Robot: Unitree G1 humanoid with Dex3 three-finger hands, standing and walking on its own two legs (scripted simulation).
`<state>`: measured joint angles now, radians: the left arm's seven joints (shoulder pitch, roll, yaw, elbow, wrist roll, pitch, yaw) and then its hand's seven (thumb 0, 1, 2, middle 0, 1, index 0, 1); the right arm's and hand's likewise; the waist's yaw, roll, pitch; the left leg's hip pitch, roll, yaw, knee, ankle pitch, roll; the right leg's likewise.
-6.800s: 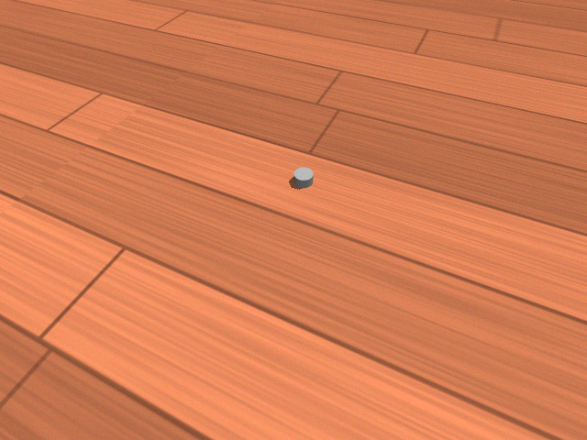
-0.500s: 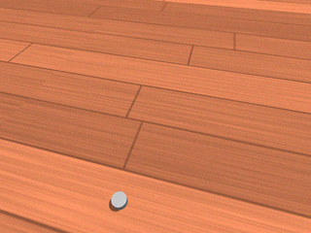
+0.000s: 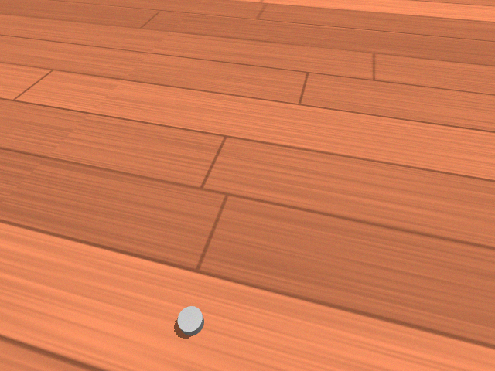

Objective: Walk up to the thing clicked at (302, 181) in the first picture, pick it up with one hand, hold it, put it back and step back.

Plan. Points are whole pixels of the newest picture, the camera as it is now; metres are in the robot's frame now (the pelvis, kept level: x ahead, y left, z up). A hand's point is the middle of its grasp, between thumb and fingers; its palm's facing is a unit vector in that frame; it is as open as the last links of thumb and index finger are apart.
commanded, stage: stand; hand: left
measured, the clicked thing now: (191, 320) +0.41 +0.26 -0.76
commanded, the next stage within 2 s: rise first in 1.40 s
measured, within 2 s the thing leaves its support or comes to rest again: neither
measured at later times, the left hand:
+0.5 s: hand out of the picture +0.07 +0.26 -0.16, palm faces -0.01 -0.94 -0.35, open 7.4 cm
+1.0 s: hand out of the picture +0.08 +0.26 -0.16, palm faces -0.01 -0.94 -0.35, open 7.4 cm
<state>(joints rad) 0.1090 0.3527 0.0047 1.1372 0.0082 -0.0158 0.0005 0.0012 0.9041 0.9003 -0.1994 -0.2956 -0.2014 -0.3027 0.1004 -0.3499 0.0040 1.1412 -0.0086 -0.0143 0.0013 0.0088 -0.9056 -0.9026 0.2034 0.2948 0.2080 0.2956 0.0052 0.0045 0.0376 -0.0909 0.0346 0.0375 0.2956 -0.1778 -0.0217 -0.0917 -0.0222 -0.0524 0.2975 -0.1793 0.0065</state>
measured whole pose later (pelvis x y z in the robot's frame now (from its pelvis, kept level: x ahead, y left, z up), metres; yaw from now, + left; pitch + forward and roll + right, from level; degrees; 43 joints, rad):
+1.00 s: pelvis +0.00 +0.00 +0.00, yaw +0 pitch -1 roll +0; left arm 0.11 0.35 0.01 1.14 0.01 -0.01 0.00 0.00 0.90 0.90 -0.20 -0.30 -0.20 -0.30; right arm 0.10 -0.35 0.00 1.13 -0.01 -0.01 0.00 0.01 -0.91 -0.90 0.20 0.29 0.21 0.30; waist 0.01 0.00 0.04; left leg -0.08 0.03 0.04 0.29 -0.18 -0.02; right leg -0.09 -0.02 -0.05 0.29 -0.18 0.01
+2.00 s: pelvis -0.01 +0.01 -0.06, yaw +0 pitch +13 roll -1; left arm 0.09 0.32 0.17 0.79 0.18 0.11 0.00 0.00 -0.34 1.01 -0.06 -1.03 -0.06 -1.04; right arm 0.25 -0.25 -0.04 0.66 0.02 -0.08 -0.01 0.01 -0.89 -0.90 0.20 0.29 0.21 0.30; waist -0.03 0.00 -0.06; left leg -0.69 0.05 0.03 0.89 -0.43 -0.01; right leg -0.68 -0.03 -0.04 0.86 -0.41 0.01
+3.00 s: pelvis -0.10 +0.01 -0.36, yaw -3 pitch +34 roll -4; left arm -0.52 0.63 0.19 0.96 0.92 -0.26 0.11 -0.01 -0.53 1.03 -0.06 -1.08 -0.06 -1.08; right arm 0.10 -0.28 -0.06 0.73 -0.04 -0.12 0.07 0.01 -0.87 -0.90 0.20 0.29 0.21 0.30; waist -0.04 0.01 -0.11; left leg -2.04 0.05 -0.07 2.10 -0.67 0.00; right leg -2.00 -0.05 -0.06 2.05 -0.65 0.00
